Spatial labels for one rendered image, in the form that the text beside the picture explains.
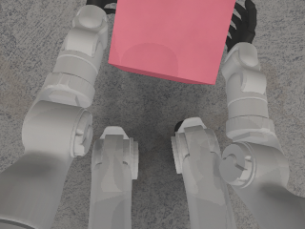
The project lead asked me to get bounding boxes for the carton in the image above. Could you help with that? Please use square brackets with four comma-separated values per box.
[108, 0, 236, 85]

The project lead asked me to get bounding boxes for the robot right thigh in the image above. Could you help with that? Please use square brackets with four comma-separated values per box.
[171, 125, 237, 229]

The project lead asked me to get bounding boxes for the robot left hand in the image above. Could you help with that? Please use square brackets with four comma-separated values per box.
[86, 0, 117, 15]

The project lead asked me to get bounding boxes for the robot left shin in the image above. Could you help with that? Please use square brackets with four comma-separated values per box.
[91, 126, 129, 175]

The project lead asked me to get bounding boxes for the right robot forearm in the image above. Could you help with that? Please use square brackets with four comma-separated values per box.
[221, 42, 285, 156]

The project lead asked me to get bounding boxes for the right robot upper arm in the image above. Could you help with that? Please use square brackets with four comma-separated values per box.
[218, 140, 305, 229]

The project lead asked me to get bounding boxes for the left robot upper arm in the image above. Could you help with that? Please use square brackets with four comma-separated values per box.
[0, 100, 93, 229]

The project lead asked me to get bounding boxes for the left robot forearm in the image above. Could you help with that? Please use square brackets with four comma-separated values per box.
[21, 5, 109, 146]

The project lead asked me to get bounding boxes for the robot right hand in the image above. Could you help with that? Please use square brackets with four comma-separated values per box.
[225, 0, 257, 53]

